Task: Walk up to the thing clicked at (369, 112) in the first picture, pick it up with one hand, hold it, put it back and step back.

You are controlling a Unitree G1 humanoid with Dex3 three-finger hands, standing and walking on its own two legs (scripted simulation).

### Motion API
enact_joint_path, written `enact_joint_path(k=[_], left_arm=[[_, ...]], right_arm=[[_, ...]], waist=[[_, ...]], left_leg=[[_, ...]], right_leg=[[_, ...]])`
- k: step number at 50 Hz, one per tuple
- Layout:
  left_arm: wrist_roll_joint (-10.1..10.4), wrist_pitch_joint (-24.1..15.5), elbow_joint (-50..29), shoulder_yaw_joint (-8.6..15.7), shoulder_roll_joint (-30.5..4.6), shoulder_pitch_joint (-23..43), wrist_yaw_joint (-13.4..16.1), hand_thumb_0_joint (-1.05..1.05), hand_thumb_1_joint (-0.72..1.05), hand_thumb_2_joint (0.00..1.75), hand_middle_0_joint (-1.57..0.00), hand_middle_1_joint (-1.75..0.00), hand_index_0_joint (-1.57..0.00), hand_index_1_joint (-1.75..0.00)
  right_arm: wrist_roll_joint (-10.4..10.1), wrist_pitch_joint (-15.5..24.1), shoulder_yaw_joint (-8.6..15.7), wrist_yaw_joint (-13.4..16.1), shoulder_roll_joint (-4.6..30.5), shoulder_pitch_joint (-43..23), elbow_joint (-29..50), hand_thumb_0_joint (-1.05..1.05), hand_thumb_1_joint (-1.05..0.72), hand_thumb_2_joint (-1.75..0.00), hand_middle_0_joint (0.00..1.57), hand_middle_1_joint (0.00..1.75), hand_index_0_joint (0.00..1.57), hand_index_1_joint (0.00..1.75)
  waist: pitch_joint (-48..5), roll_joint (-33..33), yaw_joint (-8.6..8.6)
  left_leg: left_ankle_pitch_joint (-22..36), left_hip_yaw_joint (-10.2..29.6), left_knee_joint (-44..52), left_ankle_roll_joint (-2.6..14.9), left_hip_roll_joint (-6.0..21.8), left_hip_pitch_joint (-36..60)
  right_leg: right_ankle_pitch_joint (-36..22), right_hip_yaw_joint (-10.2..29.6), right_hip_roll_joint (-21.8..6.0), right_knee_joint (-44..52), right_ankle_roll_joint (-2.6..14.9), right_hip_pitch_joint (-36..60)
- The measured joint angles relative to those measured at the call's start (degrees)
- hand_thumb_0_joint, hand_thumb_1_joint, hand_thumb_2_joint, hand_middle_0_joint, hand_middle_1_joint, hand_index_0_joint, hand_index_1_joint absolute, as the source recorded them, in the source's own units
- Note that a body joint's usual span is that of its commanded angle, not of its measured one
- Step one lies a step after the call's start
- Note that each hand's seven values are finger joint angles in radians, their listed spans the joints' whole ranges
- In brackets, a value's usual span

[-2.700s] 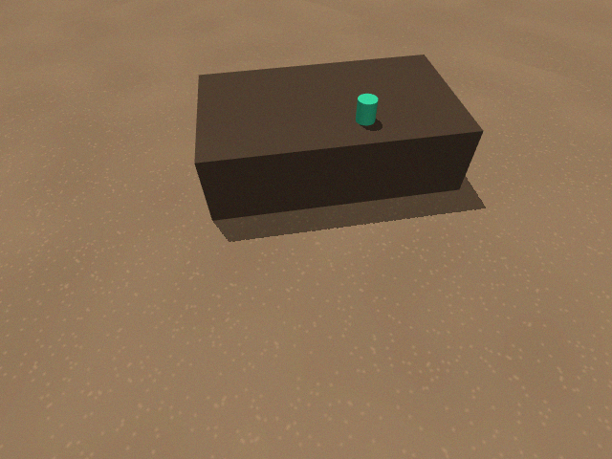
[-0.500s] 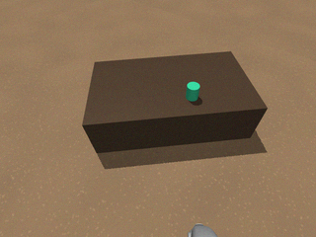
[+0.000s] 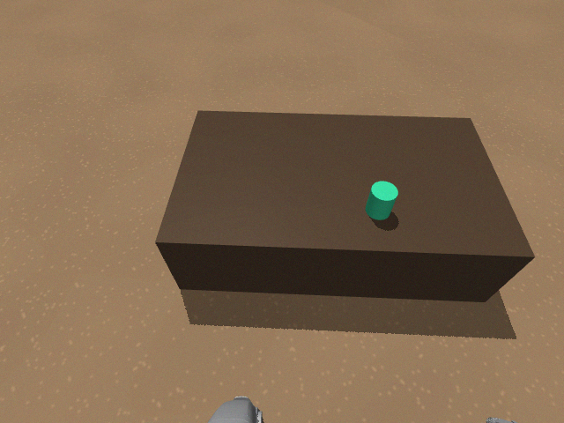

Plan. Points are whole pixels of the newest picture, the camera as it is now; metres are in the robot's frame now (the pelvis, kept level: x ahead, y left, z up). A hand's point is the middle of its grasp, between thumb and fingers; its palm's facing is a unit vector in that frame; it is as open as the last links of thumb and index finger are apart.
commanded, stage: walk up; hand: right
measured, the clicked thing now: (381, 200) +0.81 -0.27 -0.39
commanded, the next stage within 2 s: none
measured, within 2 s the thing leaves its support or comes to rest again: neither
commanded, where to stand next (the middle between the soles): +0.34 +0.01 m, yaw -2 degrees
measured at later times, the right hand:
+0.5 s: hand (474, 400) +0.19 -0.27 -0.14, palm faces +0.01 +0.94 -0.35, open 7.4 cm
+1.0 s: hand (435, 318) +0.32 -0.25 -0.14, palm faces -0.01 +0.92 -0.39, open 7.4 cm
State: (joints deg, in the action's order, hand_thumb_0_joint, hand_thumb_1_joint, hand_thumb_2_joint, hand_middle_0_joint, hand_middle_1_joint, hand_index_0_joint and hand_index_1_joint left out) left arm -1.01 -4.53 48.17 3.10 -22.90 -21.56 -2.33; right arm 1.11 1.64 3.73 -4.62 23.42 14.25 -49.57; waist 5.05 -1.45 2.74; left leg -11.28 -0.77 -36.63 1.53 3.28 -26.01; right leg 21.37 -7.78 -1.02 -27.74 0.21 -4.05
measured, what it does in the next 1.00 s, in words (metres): walks ahead: left foot, then right foot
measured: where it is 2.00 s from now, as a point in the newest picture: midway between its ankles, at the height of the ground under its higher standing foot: (291, 401)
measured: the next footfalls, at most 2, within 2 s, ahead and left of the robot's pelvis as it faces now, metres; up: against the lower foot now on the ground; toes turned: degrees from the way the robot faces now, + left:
left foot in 0.04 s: +0.16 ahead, +0.12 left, +0.00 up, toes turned +3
right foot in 0.52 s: +0.27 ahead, -0.13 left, +0.00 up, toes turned -4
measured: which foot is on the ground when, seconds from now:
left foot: up 0.00-0.02, down 0.04-0.54, up 0.56-0.90, down 0.92-1.00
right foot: down 0.00-0.06, up 0.08-0.50, down 0.52-1.00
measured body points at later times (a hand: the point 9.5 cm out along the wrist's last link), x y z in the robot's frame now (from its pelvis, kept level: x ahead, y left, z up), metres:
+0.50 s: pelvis +0.16 +0.00 +0.00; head +0.18 -0.01 +0.45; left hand +0.24 +0.32 -0.10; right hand +0.19 -0.32 -0.12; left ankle +0.12 +0.12 -0.73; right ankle +0.25 -0.14 -0.72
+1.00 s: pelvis +0.24 +0.02 -0.01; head +0.27 +0.04 +0.44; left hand +0.32 +0.33 -0.14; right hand +0.32 -0.29 -0.12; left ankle +0.33 +0.13 -0.73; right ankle +0.25 -0.13 -0.72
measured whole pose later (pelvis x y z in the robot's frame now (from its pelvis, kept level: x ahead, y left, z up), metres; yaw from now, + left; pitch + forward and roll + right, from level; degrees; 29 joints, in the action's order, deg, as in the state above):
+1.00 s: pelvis +0.24 +0.02 -0.01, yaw -2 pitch -4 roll +0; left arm 0.6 -0.2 51.1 1.1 -23.1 -13.5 0.1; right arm 0.8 1.8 1.9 -1.1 20.9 11.3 -53.2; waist 6.7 2.4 1.9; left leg -12.2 -2.3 -36.6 0.7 1.4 -20.9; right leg 25.5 0.6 -2.7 -42.6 0.5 -17.2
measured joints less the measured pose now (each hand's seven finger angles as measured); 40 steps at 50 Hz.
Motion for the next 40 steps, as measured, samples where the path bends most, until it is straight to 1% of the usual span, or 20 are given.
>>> enact_joint_path(k=[2, 3, 4, 6, 7, 9, 13, 18, 20, 23, 25, 26, 27, 28, 29, 31, 33, 35, 37, 40], left_arm=[[0.02, 0.34, -0.05, -0.04, -0.76, -0.35, 0.07, 0.01, 0.9, 0.9, -0.2, -0.3, -0.2, -0.3], [0.05, 0.66, 0.16, 0.03, -1.22, -0.12, 0.23, 0.01, 0.9, 0.9, -0.2, -0.3, -0.2, -0.3], [0.23, 1.13, 0.43, 0.04, -1.09, 0.27, 0.44, 0.01, 0.9, 0.9, -0.2, -0.3, -0.2, -0.3], [0.39, 2.0, 1.06, -0.41, -0.44, 0.97, 0.77, 0.01, 0.9, 0.9, -0.2, -0.3, -0.2, -0.3], [0.39, 2.27, 1.34, -0.76, -0.45, 1.27, 0.77, 0.01, 0.9, 0.9, -0.2, -0.3, -0.2, -0.3], [0.61, 2.36, 1.51, -0.96, -0.92, 1.86, 0.53, 0.01, 0.9, 0.9, -0.2, -0.3, -0.2, -0.3], [0.97, 2.14, 0.79, -0.38, -1.83, 3.04, -0.07, 0.01, 0.9, 0.9, -0.2, -0.3, -0.2, -0.3], [0.42, 2.63, 0.94, 0.11, -1.86, 3.64, -0.89, 0.01, 0.9, 0.9, -0.2, -0.3, -0.2, -0.3], [0.25, 2.79, 1.46, 0.1, -1.56, 3.89, -1.2, 0.01, 0.9, 0.9, -0.2, -0.3, -0.2, -0.3], [0.16, 2.4, 2.0, 0.11, -1.0, 4.33, -1.4, 0.01, 0.9, 0.9, -0.2, -0.3, -0.2, -0.3], [0.1, 1.75, 2.09, 0.18, -0.79, 4.49, -1.31, 0.01, 0.9, 0.9, -0.2, -0.3, -0.2, -0.3], [0.02, 1.21, 2.07, 0.25, -0.7, 4.53, -1.14, 0.01, 0.9, 0.9, -0.2, -0.3, -0.2, -0.3], [-0.15, 0.7, 2.19, 0.35, -0.04, 5.0, -0.83, 0.01, 0.9, 0.9, -0.2, -0.3, -0.2, -0.3], [-0.32, 0.19, 1.86, 0.33, 0.35, 5.23, -0.57, 0.01, 0.9, 0.9, -0.2, -0.3, -0.2, -0.3], [-0.29, -0.22, 1.45, 0.2, 0.52, 5.37, -0.41, 0.01, 0.9, 0.9, -0.2, -0.3, -0.2, -0.3], [0.15, -0.51, 0.78, -0.2, 0.79, 5.29, -0.22, 0.01, 0.9, 0.9, -0.2, -0.3, -0.2, -0.3], [0.6, -0.61, 0.39, -0.62, 1.32, 4.8, 0.06, 0.01, 0.9, 0.9, -0.2, -0.3, -0.2, -0.3], [0.83, -0.73, 0.25, -1.05, 1.56, 4.01, 0.36, 0.01, 0.9, 0.9, -0.2, -0.3, -0.2, -0.3], [0.77, -0.58, 0.24, -1.34, 1.51, 3.18, 0.59, 0.01, 0.9, 0.9, -0.2, -0.3, -0.2, -0.3], [0.42, 0.29, 0.42, -1.55, 1.19, 2.79, 1.02, 0.01, 0.9, 0.9, -0.2, -0.3, -0.2, -0.3]], right_arm=[[0.1, 0.68, 0.04, -0.06, -0.24, -0.45, 0.39, 0.01, -0.91, -0.9, 0.2, 0.3, 0.2, 0.3], [0.36, 1.25, 0.1, 0.09, -0.69, -1.08, 0.58, 0.01, -0.91, -0.9, 0.2, 0.3, 0.2, 0.3], [0.66, 1.87, 0.08, 0.29, -0.72, -1.46, 1.3, 0.01, -0.91, -0.9, 0.2, 0.3, 0.2, 0.3], [0.05, 2.73, -0.02, 0.75, -0.67, -1.66, 2.66, 0.01, -0.91, -0.9, 0.21, 0.3, 0.2, 0.3], [-0.41, 2.86, -0.1, 0.95, -0.9, -1.56, 3.02, 0.0, -0.91, -0.9, 0.21, 0.3, 0.2, 0.3], [-0.89, 2.99, -0.6, 1.48, -1.61, -0.97, 3.41, 0.0, -0.91, -0.9, 0.21, 0.3, 0.2, 0.3], [-1.1, 3.48, -1.53, 1.91, -2.07, 1.44, 3.44, 0.0, -0.91, -0.9, 0.21, 0.3, 0.2, 0.3], [-0.74, 3.12, -1.41, 1.9, -1.38, 3.95, 3.03, 0.0, -0.9, -0.9, 0.21, 0.3, 0.2, 0.3], [-0.61, 2.88, -1.17, 1.79, -0.79, 4.73, 2.9, 0.0, -0.9, -0.9, 0.21, 0.3, 0.2, 0.3], [-0.49, 2.29, -0.78, 1.67, 0.19, 5.78, 2.71, 0.0, -0.9, -0.9, 0.21, 0.3, 0.2, 0.3], [-0.51, 1.66, -0.63, 1.6, 0.75, 6.39, 2.58, 0.0, -0.9, -0.9, 0.21, 0.3, 0.2, 0.3], [-0.56, 1.3, -0.59, 1.61, 1.04, 6.65, 2.5, 0.01, -0.9, -0.9, 0.21, 0.3, 0.2, 0.3], [-0.61, 0.94, -0.43, 1.73, 1.54, 6.53, 2.17, 0.01, -0.9, -0.9, 0.21, 0.3, 0.2, 0.3], [-0.65, 0.54, -0.35, 1.93, 1.57, 6.33, 1.77, 0.01, -0.9, -0.9, 0.21, 0.3, 0.2, 0.3], [-0.63, 0.15, -0.46, 2.09, 1.3, 6.15, 1.39, 0.01, -0.91, -0.9, 0.21, 0.3, 0.2, 0.3], [-0.43, -0.4, -1.04, 2.22, 0.85, 5.49, 0.56, 0.01, -0.91, -0.9, 0.2, 0.3, 0.2, 0.3], [-0.67, -0.43, -1.28, 2.07, 0.9, 4.62, 0.21, 0.01, -0.91, -0.9, 0.2, 0.3, 0.2, 0.3], [-0.79, -0.33, -1.25, 1.84, 1.07, 3.73, 0.38, 0.01, -0.91, -0.9, 0.2, 0.3, 0.2, 0.3], [-0.75, -0.32, -1.08, 1.72, 1.2, 2.79, 0.68, 0.01, -0.91, -0.9, 0.21, 0.3, 0.2, 0.3], [-0.7, -0.44, -0.71, 1.94, 1.07, 1.39, 0.66, 0.01, -0.91, -0.9, 0.2, 0.3, 0.2, 0.3]], waist=[[-0.37, 1.37, -0.06], [0.11, 3.13, -0.07], [0.54, 3.9, -0.11], [0.75, 3.27, -1.03], [0.64, 3.08, -1.47], [0.5, 3.6, -2.06], [0.3, 4.66, -2.67], [0.07, 4.41, -2.97], [-0.07, 3.75, -3.47], [-0.36, 2.5, -4.14], [-0.65, 1.64, -4.4], [-0.73, 0.96, -4.32], [-0.25, -1.0, -4.29], [0.05, -2.22, -4.23], [0.15, -2.45, -3.9], [0.07, -1.81, -2.74], [0.08, -1.91, -2.12], [0.11, -2.18, -1.73], [0.18, -2.31, -1.43], [0.46, -2.22, -1.34]], left_leg=[[2.28, -1.24, 3.17, 0.63, -0.68, 2.62], [2.21, -2.26, 2.29, 0.62, -1.86, 3.13], [0.64, -3.04, 0.6, 0.77, -2.44, 3.23], [-1.99, -2.97, -1.19, 1.29, -2.2, 3.99], [-2.49, -2.86, -0.7, 1.51, -2.02, 4.99], [-2.26, -3.05, 2.13, 1.4, -2.1, 7.91], [-1.7, -3.22, 7.23, 1.38, -2.86, 12.66], [-3.04, -4.24, 10.01, 1.34, -3.42, 16.76], [-4.02, -4.5, 10.23, 1.12, -3.49, 17.81], [-6.36, -4.75, 8.9, 0.35, -3.39, 18.48], [-8.89, -4.76, 6.36, -0.37, -3.07, 18.3], [-10.71, -4.67, 4.1, -0.73, -2.52, 17.9], [-12.64, -3.9, 0.67, -0.09, -0.97, 17.11], [-13.99, -2.59, -4.26, 0.63, -0.36, 15.49], [-15.37, -1.48, -9.83, 0.89, -0.98, 13.43], [-17.32, -1.03, -18.37, 0.93, -2.77, 9.48], [-15.91, -0.43, -22.35, 0.8, -3.04, 5.81], [-13.19, 0.44, -22.34, 0.48, -2.25, 2.86], [-10.9, 1.32, -20.3, -0.04, -1.2, 0.75], [-8.09, 1.79, -13.96, -1.04, 0.21, -0.54]], right_leg=[[3.52, -0.06, -1.09, -3.58, -0.72, 0.0], [5.31, 0.71, -2.77, -7.81, -0.15, -1.07], [5.65, 2.33, -3.4, -14.28, 0.73, -3.41], [7.49, 5.36, -1.39, -27.22, 1.88, -8.89], [7.28, 6.26, -0.52, -32.08, 2.21, -11.58], [4.62, 7.99, -0.05, -36.58, 2.43, -16.1], [-0.82, 9.93, -2.01, -33.25, 1.47, -22.0], [-5.39, 9.53, -4.6, -23.1, -0.13, -24.44], [-7.04, 8.7, -5.03, -18.06, -0.17, -23.83], [-8.88, 7.74, -4.56, -10.99, 0.22, -21.43], [-9.94, 6.96, -3.57, -6.65, 0.51, -18.54], [-11.58, 6.73, -2.72, -4.84, 0.48, -17.03], [-11.63, 5.83, -1.36, -5.25, 0.3, -16.37], [-10.5, 5.06, -0.59, -6.35, 0.29, -16.11], [-9.35, 4.84, -0.53, -7.23, 0.41, -15.88], [-8.19, 5.54, -1.15, -7.27, 0.92, -14.86], [-8.57, 5.79, -1.41, -4.94, 1.02, -12.8], [-9.13, 5.96, -1.35, -2.62, 0.79, -10.88], [-9.22, 6.22, -1.13, -1.3, 0.68, -9.54], [-8.59, 6.16, -0.83, -0.98, 0.39, -8.51]])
